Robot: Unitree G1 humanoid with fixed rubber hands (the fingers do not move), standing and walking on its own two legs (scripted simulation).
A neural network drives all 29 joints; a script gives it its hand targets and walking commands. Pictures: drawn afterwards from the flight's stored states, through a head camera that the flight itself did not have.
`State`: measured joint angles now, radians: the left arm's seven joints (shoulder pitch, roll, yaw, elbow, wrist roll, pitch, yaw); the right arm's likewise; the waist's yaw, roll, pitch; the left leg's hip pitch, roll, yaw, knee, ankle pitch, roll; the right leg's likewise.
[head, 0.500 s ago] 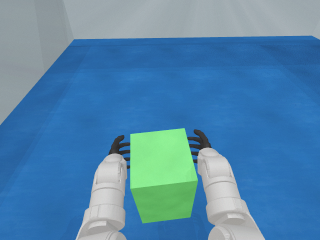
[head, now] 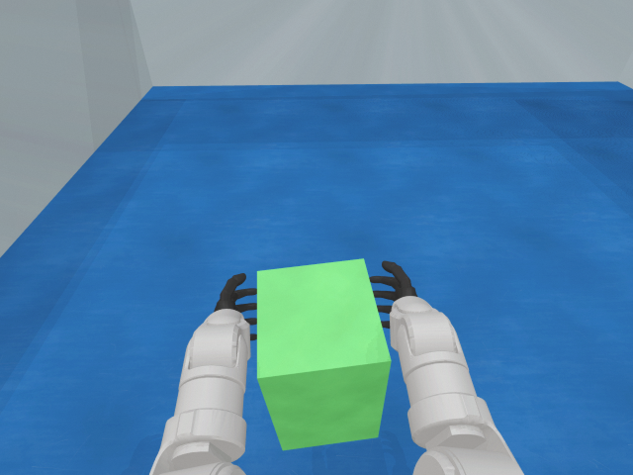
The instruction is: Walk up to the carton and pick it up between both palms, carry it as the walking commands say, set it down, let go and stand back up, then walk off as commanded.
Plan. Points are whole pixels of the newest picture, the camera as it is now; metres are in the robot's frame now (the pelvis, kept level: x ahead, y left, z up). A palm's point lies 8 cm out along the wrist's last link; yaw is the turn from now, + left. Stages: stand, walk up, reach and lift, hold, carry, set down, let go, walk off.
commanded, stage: reach and lift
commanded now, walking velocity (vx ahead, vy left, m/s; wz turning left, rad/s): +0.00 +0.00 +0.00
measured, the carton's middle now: (321, 359) +0.30 +0.00 -0.02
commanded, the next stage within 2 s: hold in 0.04 s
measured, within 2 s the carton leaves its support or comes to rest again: neither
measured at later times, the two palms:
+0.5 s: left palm (226, 327) +0.31 +0.13 +0.06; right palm (404, 316) +0.31 -0.11 +0.07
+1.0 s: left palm (317, 276) +0.37 +0.00 +0.09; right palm (493, 309) +0.31 -0.23 +0.08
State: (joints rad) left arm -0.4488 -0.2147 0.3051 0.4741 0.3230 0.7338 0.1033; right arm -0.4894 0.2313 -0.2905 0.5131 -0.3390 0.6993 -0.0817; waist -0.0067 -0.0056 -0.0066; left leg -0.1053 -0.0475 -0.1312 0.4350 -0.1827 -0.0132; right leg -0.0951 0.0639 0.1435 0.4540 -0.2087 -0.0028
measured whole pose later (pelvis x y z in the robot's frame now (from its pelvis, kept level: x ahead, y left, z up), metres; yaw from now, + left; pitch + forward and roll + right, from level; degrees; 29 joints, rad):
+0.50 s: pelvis +0.00 +0.01 +0.00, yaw +0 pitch -8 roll +0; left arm -0.45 -0.21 0.28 0.48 0.31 0.74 0.12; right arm -0.47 0.22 -0.29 0.50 -0.33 0.70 -0.08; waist -0.01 0.00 -0.01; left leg -0.12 -0.05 -0.12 0.46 -0.19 -0.01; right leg -0.10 0.06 0.14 0.47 -0.21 0.00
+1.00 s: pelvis -0.02 -0.03 -0.02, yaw -14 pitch +5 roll +1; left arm -0.68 -0.06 0.13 0.22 0.02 1.06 0.22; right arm -0.61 0.11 -0.16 0.12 -0.05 1.04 -0.24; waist 0.02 0.01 -0.03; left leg -0.59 0.08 0.02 1.00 -0.50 -0.08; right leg -0.51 0.07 -0.03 0.69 -0.26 -0.09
